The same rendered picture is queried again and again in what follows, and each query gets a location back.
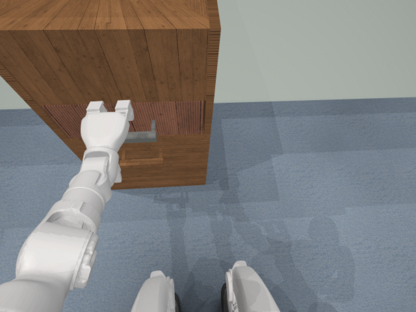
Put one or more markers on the cabinet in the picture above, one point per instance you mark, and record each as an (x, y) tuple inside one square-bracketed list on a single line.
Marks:
[(67, 52)]

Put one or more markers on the robot left forearm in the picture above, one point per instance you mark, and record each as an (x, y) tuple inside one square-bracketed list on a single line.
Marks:
[(84, 200)]

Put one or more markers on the handle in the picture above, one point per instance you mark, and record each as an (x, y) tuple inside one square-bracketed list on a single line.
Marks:
[(142, 136), (142, 163)]

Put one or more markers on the robot left hand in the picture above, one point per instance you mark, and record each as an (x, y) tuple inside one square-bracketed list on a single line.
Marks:
[(107, 129)]

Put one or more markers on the left robot upper arm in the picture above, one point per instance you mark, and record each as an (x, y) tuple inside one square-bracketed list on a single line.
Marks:
[(58, 259)]

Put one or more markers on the right robot shin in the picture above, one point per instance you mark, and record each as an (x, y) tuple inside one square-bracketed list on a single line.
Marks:
[(234, 307)]

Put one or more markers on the drawer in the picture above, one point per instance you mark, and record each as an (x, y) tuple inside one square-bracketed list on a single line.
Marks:
[(172, 117)]

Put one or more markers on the right robot thigh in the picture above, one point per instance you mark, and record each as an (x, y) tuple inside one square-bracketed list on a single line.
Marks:
[(245, 287)]

